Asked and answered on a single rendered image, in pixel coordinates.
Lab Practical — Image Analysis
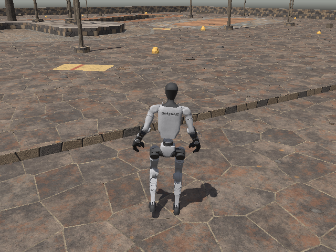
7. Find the robot thigh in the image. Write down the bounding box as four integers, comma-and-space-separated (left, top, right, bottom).
150, 145, 161, 178
173, 146, 185, 182

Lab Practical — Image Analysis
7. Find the right robot upper arm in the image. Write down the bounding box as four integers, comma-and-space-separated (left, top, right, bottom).
181, 106, 195, 134

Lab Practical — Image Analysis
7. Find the left robot forearm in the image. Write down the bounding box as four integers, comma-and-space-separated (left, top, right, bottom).
134, 125, 146, 143

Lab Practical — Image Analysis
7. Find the robot right thigh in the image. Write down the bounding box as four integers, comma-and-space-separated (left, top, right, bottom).
173, 146, 185, 182

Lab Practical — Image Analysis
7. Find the left robot upper arm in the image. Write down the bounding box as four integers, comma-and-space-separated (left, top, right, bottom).
142, 104, 160, 133

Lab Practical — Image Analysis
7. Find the robot left thigh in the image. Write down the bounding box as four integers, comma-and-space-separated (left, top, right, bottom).
150, 145, 161, 178

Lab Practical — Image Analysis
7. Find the left robot hand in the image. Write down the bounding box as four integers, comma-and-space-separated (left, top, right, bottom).
132, 140, 144, 152

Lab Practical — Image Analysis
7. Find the right robot hand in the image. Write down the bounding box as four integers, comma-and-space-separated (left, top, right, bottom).
189, 142, 201, 153

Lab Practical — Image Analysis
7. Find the right robot forearm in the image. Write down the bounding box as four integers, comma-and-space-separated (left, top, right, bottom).
190, 127, 200, 144

